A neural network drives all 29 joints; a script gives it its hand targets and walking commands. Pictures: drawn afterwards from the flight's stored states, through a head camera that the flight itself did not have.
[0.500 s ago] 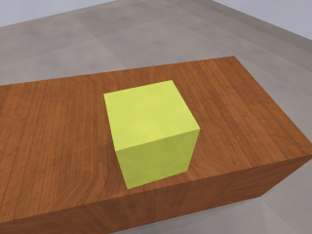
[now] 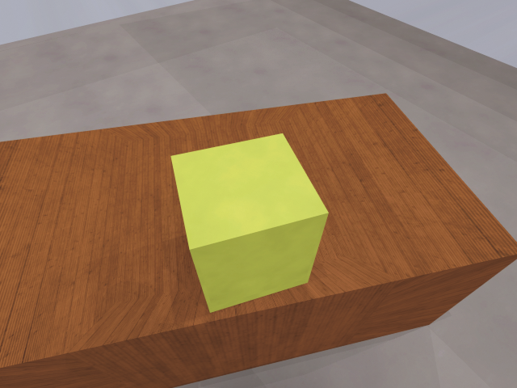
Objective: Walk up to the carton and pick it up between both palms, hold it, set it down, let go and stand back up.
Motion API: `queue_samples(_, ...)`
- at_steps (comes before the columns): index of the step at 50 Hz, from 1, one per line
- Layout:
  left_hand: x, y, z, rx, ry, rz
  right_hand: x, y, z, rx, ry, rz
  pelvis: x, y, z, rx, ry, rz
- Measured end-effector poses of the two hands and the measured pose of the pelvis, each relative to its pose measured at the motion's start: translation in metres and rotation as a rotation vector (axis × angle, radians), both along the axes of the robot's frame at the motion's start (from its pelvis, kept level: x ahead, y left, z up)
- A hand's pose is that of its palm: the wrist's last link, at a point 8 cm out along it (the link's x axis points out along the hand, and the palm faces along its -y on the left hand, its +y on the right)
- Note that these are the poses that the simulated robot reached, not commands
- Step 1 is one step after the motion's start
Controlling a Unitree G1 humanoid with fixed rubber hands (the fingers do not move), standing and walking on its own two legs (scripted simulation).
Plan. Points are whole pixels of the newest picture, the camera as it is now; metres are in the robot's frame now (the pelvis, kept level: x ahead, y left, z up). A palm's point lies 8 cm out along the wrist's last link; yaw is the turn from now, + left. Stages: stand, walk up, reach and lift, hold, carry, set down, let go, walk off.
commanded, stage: stand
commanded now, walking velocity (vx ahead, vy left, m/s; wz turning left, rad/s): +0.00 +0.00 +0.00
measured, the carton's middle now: (245, 225) +0.43 +0.04 -0.07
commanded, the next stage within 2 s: walk up in 0.52 s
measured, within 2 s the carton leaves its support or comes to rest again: neither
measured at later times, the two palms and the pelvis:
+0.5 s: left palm out of the picture -0.03 +0.18 -0.15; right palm out of the picture -0.03 -0.20 -0.15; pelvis +0.00 -0.01 +0.00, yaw +0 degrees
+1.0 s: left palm out of the picture -0.01 +0.18 -0.15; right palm out of the picture -0.03 -0.29 -0.17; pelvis -0.02 -0.06 -0.02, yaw +3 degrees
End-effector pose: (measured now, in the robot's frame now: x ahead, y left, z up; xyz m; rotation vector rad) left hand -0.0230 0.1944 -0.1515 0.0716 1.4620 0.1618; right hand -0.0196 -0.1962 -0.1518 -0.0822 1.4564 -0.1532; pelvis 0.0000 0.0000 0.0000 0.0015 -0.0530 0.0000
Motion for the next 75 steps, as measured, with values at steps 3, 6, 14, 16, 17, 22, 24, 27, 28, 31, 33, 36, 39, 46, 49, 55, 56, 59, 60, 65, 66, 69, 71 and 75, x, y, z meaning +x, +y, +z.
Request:
queue_samples(3, -0.002, -0.002, 0.0, -0.002, 0.004, -0.001, -0.002, 0.001, 0.0, 0.003, 0.007, 0.0, -0.001, -0.001, 0.0, 0.0, -0.001, 0.0)
queue_samples(6, -0.004, -0.003, 0.0, -0.003, 0.008, -0.001, -0.005, 0.001, 0.0, 0.005, 0.012, -0.001, -0.001, -0.001, 0.0, 0.0, -0.001, 0.0)
queue_samples(14, -0.007, -0.006, 0.0, -0.006, 0.013, -0.002, -0.009, 0.001, 0.0, 0.01, 0.024, 0.0, -0.003, -0.003, 0.001, 0.0, -0.001, 0.0)
queue_samples(16, -0.008, -0.007, 0.0, -0.007, 0.014, -0.003, -0.01, 0.001, 0.0, 0.011, 0.026, 0.0, -0.003, -0.004, 0.001, 0.0, 0.0, 0.0)
queue_samples(17, -0.008, -0.007, 0.0, -0.007, 0.015, -0.003, -0.01, 0.001, 0.0, 0.012, 0.027, 0.0, -0.003, -0.004, 0.001, 0.0, 0.0, 0.0)
queue_samples(22, -0.009, -0.009, 0.001, -0.008, 0.016, -0.005, -0.011, 0.0, 0.0, 0.013, 0.03, -0.003, -0.004, -0.005, 0.001, 0.0, 0.002, 0.0)
queue_samples(24, -0.009, -0.01, 0.0, -0.008, 0.018, -0.008, -0.012, -0.001, 0.0, 0.012, 0.031, -0.005, -0.004, -0.006, 0.001, 0.0, 0.005, -0.001)
queue_samples(27, -0.01, -0.01, 0.001, -0.008, 0.022, -0.013, -0.012, -0.002, 0.0, 0.011, 0.036, -0.008, -0.004, -0.007, 0.001, 0.0, 0.009, -0.001)
queue_samples(28, -0.01, -0.01, 0.001, -0.008, 0.023, -0.014, -0.013, -0.002, 0.0, 0.01, 0.038, -0.008, -0.004, -0.007, 0.001, 0.0, 0.011, -0.001)
queue_samples(31, -0.009, -0.01, 0.001, -0.007, 0.024, -0.015, -0.014, -0.003, 0.001, 0.01, 0.046, -0.008, -0.004, -0.007, 0.001, 0.0, 0.015, -0.001)
queue_samples(33, -0.008, -0.01, 0.001, -0.006, 0.024, -0.017, -0.014, -0.003, 0.001, 0.01, 0.049, -0.009, -0.003, -0.008, 0.001, 0.0, 0.017, -0.002)
queue_samples(36, -0.006, -0.009, 0.001, -0.004, 0.023, -0.018, -0.013, -0.003, 0.002, 0.009, 0.052, -0.009, -0.002, -0.008, 0.001, 0.0, 0.02, -0.002)
queue_samples(39, -0.003, -0.005, -0.002, 0.009, 0.032, -0.025, -0.011, -0.008, 0.002, -0.005, 0.036, -0.002, -0.005, -0.011, -0.001, -0.003, 0.029, 0.013)
queue_samples(46, 0.016, 0.005, -0.001, 0.082, -0.057, 0.003, -0.028, -0.064, 0.008, -0.087, 0.092, 0.033, -0.022, -0.045, -0.004, -0.007, 0.06, 0.05)
queue_samples(49, 0.015, -0.006, 0.0, 0.113, -0.102, 0.029, -0.017, -0.09, -0.009, -0.087, 0.088, 0.046, -0.02, -0.061, -0.014, 0.033, 0.068, 0.049)
queue_samples(55, -0.014, -0.053, 0.015, 0.114, -0.059, 0.049, 0.029, -0.118, -0.02, -0.047, -0.05, 0.057, -0.017, -0.079, -0.01, 0.013, 0.054, 0.049)
queue_samples(56, -0.018, -0.061, 0.016, 0.102, -0.041, 0.043, 0.036, -0.119, -0.017, -0.039, -0.075, 0.051, -0.016, -0.082, -0.007, 0.015, 0.056, 0.043)
queue_samples(59, -0.022, -0.082, 0.016, 0.064, -0.022, 0.032, 0.049, -0.121, -0.009, -0.026, -0.121, 0.061, -0.015, -0.088, -0.002, 0.006, 0.062, 0.062)
queue_samples(60, -0.023, -0.086, 0.015, 0.06, -0.022, 0.042, 0.051, -0.12, -0.007, -0.025, -0.122, 0.072, -0.015, -0.09, -0.002, 0.002, 0.063, 0.066)
queue_samples(65, -0.027, -0.097, 0.002, 0.022, -0.03, 0.054, 0.051, -0.117, -0.004, -0.032, -0.095, 0.092, -0.015, -0.096, -0.006, -0.032, 0.064, 0.068)
queue_samples(66, -0.027, -0.097, -0.002, 0.014, -0.029, 0.058, 0.05, -0.118, -0.003, -0.042, -0.089, 0.097, -0.015, -0.096, -0.007, -0.041, 0.063, 0.072)
queue_samples(69, -0.028, -0.097, -0.012, -0.017, -0.021, 0.061, 0.046, -0.118, 0.003, -0.077, -0.075, 0.101, -0.015, -0.096, -0.009, -0.03, 0.051, 0.07)
queue_samples(71, -0.025, -0.097, -0.014, -0.035, -0.019, 0.059, 0.041, -0.115, 0.011, -0.082, -0.075, 0.094, -0.013, -0.097, -0.005, -0.004, 0.047, 0.055)
queue_samples(75, -0.018, -0.091, -0.009, -0.033, -0.041, 0.073, 0.03, -0.108, 0.015, -0.075, -0.048, 0.102, -0.009, -0.094, 0.001, -0.007, 0.044, 0.065)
